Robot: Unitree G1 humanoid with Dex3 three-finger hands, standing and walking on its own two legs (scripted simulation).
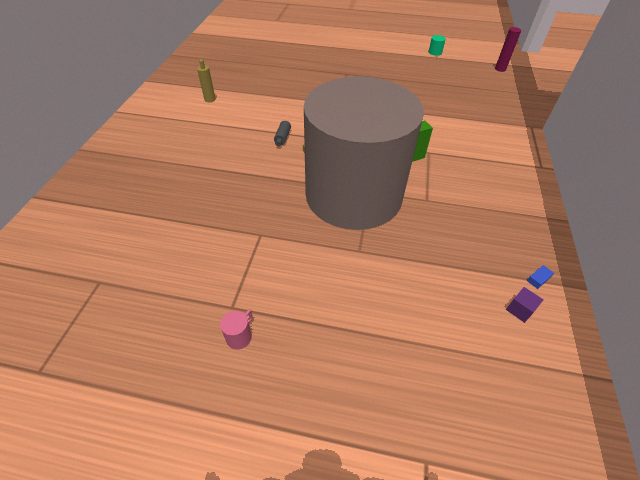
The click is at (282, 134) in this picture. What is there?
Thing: lying bottle
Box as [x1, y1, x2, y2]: [274, 121, 290, 145]
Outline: 287,121 282,121 280,123 274,137 276,145 284,143 290,128 290,124
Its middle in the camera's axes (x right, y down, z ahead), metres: -0.19 -0.55 +2.05
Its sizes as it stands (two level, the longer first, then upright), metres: 0.167 0.061 0.061
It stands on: the floor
